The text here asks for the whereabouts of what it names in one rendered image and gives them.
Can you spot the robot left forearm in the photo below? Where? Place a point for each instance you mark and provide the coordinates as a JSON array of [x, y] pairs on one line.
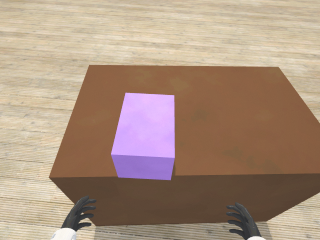
[[64, 234]]

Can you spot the carton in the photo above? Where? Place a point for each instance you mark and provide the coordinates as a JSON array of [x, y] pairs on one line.
[[144, 144]]

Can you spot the left robot hand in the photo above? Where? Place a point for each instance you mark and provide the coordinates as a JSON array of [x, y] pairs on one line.
[[75, 215]]

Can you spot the right robot hand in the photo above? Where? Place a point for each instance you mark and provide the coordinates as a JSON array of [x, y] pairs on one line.
[[247, 224]]

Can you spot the pedestal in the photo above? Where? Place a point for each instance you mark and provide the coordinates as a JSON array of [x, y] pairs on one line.
[[241, 134]]

